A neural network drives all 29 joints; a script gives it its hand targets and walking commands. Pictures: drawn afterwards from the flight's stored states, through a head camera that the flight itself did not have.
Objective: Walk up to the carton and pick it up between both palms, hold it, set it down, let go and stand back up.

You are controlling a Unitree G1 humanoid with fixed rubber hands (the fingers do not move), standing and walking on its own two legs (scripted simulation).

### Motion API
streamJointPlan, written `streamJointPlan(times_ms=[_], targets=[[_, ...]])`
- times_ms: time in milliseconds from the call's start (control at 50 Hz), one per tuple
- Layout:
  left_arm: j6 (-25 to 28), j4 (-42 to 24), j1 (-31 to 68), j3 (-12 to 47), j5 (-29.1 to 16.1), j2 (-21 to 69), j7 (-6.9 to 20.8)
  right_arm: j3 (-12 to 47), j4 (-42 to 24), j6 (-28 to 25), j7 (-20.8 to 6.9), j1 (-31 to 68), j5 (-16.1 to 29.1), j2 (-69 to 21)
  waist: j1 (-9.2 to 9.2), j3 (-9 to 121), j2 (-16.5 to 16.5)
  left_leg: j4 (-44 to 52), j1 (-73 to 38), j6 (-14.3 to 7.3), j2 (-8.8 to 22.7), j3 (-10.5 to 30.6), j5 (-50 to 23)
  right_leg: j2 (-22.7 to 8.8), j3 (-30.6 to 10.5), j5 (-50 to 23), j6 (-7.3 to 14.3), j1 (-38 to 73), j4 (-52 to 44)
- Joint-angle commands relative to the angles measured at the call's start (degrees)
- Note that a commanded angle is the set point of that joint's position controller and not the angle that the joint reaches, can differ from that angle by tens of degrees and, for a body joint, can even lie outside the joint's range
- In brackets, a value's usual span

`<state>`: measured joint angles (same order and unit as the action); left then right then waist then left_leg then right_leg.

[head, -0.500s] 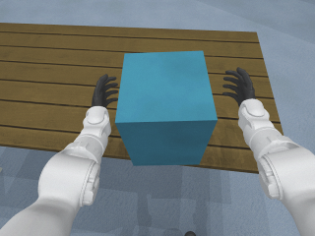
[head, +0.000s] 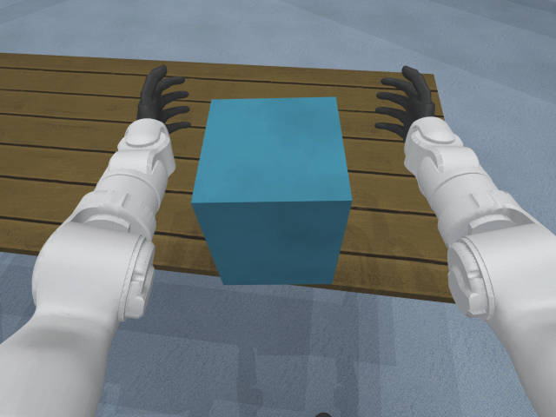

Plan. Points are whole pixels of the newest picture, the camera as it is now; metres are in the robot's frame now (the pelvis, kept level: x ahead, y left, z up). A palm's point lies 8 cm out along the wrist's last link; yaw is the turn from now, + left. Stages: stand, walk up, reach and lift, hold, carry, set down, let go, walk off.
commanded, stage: set down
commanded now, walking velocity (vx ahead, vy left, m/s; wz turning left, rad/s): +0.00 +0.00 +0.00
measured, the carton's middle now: (275, 197) +0.48 +0.01 +0.01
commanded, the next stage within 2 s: none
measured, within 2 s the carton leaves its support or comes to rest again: neither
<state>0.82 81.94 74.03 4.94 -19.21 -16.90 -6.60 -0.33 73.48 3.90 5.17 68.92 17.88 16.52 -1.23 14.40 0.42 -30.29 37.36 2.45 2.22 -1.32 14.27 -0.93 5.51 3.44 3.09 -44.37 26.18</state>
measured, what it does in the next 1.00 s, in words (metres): stands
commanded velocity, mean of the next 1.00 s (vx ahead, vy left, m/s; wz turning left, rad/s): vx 0.00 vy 0.00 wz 0.00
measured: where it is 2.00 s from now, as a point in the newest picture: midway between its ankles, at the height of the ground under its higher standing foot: outside the picture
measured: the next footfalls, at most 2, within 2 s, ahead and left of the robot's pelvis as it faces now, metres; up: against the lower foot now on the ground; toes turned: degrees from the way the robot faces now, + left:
none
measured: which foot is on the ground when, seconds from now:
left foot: down 0.00-1.00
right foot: down 0.00-1.00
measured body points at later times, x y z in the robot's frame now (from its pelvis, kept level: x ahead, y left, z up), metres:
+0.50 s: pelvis +0.02 +0.00 +0.02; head +0.05 +0.00 +0.47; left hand +0.48 +0.19 +0.15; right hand +0.47 -0.19 +0.14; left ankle -0.02 +0.15 -0.72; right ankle +0.08 -0.09 -0.72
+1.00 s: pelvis +0.01 +0.02 +0.02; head +0.03 +0.02 +0.47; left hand +0.41 +0.19 +0.07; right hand +0.39 -0.19 +0.06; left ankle -0.02 +0.15 -0.72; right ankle +0.08 -0.09 -0.72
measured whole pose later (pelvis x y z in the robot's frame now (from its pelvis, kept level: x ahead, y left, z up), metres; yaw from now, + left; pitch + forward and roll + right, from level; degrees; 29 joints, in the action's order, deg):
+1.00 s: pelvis +0.01 +0.02 +0.02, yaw +0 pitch +6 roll +0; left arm 7.1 52.7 33.2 -2.4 -6.4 -8.7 -5.1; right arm -3.9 56.3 -8.6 2.3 32.3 11.9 10.7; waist -1.0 5.2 -0.8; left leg -26.0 16.5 1.2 1.8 -1.6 15.5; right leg -1.0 5.2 4.7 1.5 -23.5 22.0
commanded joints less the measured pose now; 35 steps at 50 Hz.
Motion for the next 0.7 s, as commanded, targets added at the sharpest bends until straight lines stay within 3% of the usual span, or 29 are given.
streamJointPlan(times_ms=[0,60,100,140,160,220,240,260,280,300,320,340,360,380,420,460,480,500,520,540,560,600,640,680], targets=[[-0.13,-9.6,28.56,-0.09,-0.83,-11.05,-0.29,0.36,-9.31,0.65,0.7,28.49,0.44,8.12,0.35,35.81,1.48,6.97,9.36,-1.18,-3.95,-1.76,-4.98,0.22,-7.6,-12.08,-3.23,53.58,3.05],[-2.0,-8.98,27.75,0.35,0.39,-10.74,0.26,-0.9,-7.83,2.22,0.89,27.86,0.34,8.19,-1.38,33.23,-0.37,7.55,4.93,-0.2,-3.75,-1.49,-6.95,0.91,-6.26,-12.03,-3.45,51.22,0.9],[-2.89,-6.6,27.09,-0.8,0.96,-10.35,0.75,0.07,-5.8,2.4,0.66,28.21,0.83,7.81,-0.8,29.2,-0.12,7.93,5.79,0.39,-3.76,-1.19,-7.94,0.88,-6.22,-13.93,-2.99,51.19,1.27],[-2.99,-5.5,24.53,-2.49,1.5,-11.44,1.67,0.91,-8.16,2.79,1.32,27.24,0.98,7.04,0.2,27.88,2.16,8.83,7.21,-0.53,-3.77,-1.04,-6.23,0.17,-7.27,-13.46,-3.05,55.84,1.02],[-2.64,-8.36,24.72,-2.64,2.02,-11.53,1.83,0.13,-9.03,2.63,1.45,26.76,0.52,6.89,-0.41,27.5,2.05,9.1,6.36,-0.55,-3.68,-1.36,-6.11,0.21,-7.12,-12.02,-2.99,55.74,0.65],[-3.38,-11.51,24.15,-1.47,2.38,-9.76,1.49,-0.73,-8.77,2.63,1.68,24.77,0.79,7.12,-1.41,26.33,-3.07,9.38,-0.81,0.1,-3.26,-0.79,-9.09,1.45,-5.82,-7.98,-2.62,50.49,-1.21],[-4.45,-9.63,22.35,-2.53,2.9,-9.91,1.82,1.01,-7.27,3.32,1.66,24.71,1.4,5.93,-1.15,21.5,-0.03,9.25,-1.07,-0.2,-3.24,-0.75,-10.21,1.63,-5.88,-9.37,-2.64,49.73,-1.75],[-4.85,-10.7,18.99,-4.19,4.46,-9.39,2.49,1.63,-6.34,3.37,1.93,20.19,1.38,4.73,-1.26,19.94,1.31,9.66,-2.51,-0.53,-3.23,-1.15,-9.74,1.3,-5.9,-9.66,-2.82,52.34,-2.25],[-4.38,-13.84,19.78,-4.28,4.11,-10.32,2.81,0.04,-10.86,2.11,2.38,21.14,1.34,6.42,-1.01,25.35,-0.79,9.14,-3.88,-0.23,-3.07,-1.29,-12.31,1.21,-5.89,-11.78,-3.13,52.94,-1.95],[-4.03,-14.34,17.5,-6.15,5.32,-10.45,2.79,0.43,-12.84,1.44,2.52,21.01,0.8,6.6,0.08,27.49,0.64,9.23,-4.19,0.02,-3.5,-1.11,-13.51,1.53,-5.57,-13.83,-3.52,54.44,-1.82],[-3.39,-19.2,16.0,-6.52,6.3,-10.02,2.72,0.67,-15.34,0.23,2.57,19.21,0.98,6.43,0.44,30.14,-1.82,8.35,-4.39,0.57,-3.62,-1.5,-18.41,1.41,-6.27,-20.32,-3.38,58.21,-0.25],[-2.96,-22.86,15.81,-8.19,7.52,-10.39,2.72,-1.42,-16.76,-0.53,2.77,17.42,-0.26,6.49,-0.38,32.37,-2.08,8.35,-2.73,1.21,-3.93,-1.76,-18.1,1.27,-6.43,-23.11,-3.16,61.34,0.71],[-3.27,-21.93,12.92,-10.23,9.3,-11.13,3.27,0.02,-18.21,-0.61,3.1,16.47,-0.52,5.21,0.28,28.01,0.54,8.97,-0.93,0.48,-4.6,-2.33,-16.98,1.24,-6.32,-25.12,-3.9,63.68,0.45],[-3.19,-23.64,10.17,-9.34,9.69,-9.32,3.6,-0.51,-16.5,-1.0,3.14,12.8,-0.51,4.83,-0.36,26.26,-0.16,10.16,-1.78,0.63,-4.43,-1.81,-16.5,1.1,-6.13,-23.36,-3.78,64.78,-0.13],[-3.15,-28.13,10.22,-9.36,9.42,-9.29,3.22,-1.91,-19.73,-1.94,2.42,12.91,-0.43,5.94,-0.85,25.78,-0.94,10.62,-6.78,0.95,-3.87,-1.18,-16.51,2.15,-4.73,-18.08,-3.66,58.98,-1.58],[-4.16,-30.73,5.36,-9.14,10.17,-7.27,3.39,-1.61,-21.65,-2.58,2.32,8.94,-0.56,6.36,-1.61,23.74,-0.88,9.17,-11.45,1.45,-3.83,-1.23,-21.06,3.37,-3.7,-21.32,-3.61,58.0,-1.73],[-4.31,-33.06,2.96,-9.68,10.96,-6.99,3.58,-2.4,-21.75,-2.96,2.17,6.2,-0.62,6.4,-1.3,23.55,-2.33,8.82,-12.58,1.7,-3.97,-1.63,-20.45,3.1,-4.0,-19.66,-3.44,57.46,-2.17],[-4.22,-34.54,1.02,-10.12,11.36,-6.34,3.81,-1.55,-22.95,-3.28,1.91,4.63,-0.44,5.95,-1.03,24.56,-1.43,8.61,-12.93,1.52,-4.11,-1.57,-21.06,3.21,-4.31,-19.28,-3.46,57.84,-2.26],[-3.98,-36.05,1.43,-10.09,11.38,-6.53,3.72,-2.04,-25.15,-3.9,1.76,5.45,-0.53,5.67,-0.6,24.77,-2.57,8.59,-12.47,1.42,-4.37,-1.8,-19.8,2.87,-4.47,-18.13,-3.32,57.62,-2.44],[-4.0,-35.83,1.76,-9.7,10.84,-5.94,3.5,-2.82,-26.09,-4.18,1.43,6.23,-1.58,5.82,-1.15,23.06,-1.72,8.9,-11.93,1.33,-3.96,-1.37,-19.27,3.12,-3.92,-17.31,-3.35,56.19,-2.15],[-3.38,-38.27,-1.81,-10.29,11.61,-5.29,3.2,-2.47,-27.83,-5.05,0.93,3.82,-1.37,5.29,-0.24,24.82,-1.77,8.45,-13.36,1.49,-3.82,-1.4,-19.44,3.17,-3.7,-16.6,-2.99,56.39,-1.89],[-2.84,-43.25,-6.35,-11.3,13.8,-4.48,3.22,-2.48,-30.53,-6.72,0.25,-2.05,-1.85,4.93,0.09,24.59,-2.13,7.94,-16.11,1.36,-4.0,-1.68,-24.54,3.64,-3.25,-21.04,-3.4,57.25,-1.71],[-2.98,-44.37,-7.84,-11.65,14.47,-4.24,3.83,-3.71,-30.4,-7.06,0.13,-3.24,-3.39,4.96,-0.84,23.79,-1.56,8.24,-14.5,1.14,-4.47,-2.25,-22.3,3.38,-3.57,-20.49,-3.21,58.89,-1.71],[-2.4,-43.76,-12.46,-11.09,14.08,-2.04,4.06,-4.02,-30.32,-8.2,0.07,-6.7,-4.28,3.53,-0.89,17.4,0.08,9.02,-14.64,0.78,-4.06,-1.63,-17.57,3.03,-3.86,-14.95,-3.44,56.12,-3.09]])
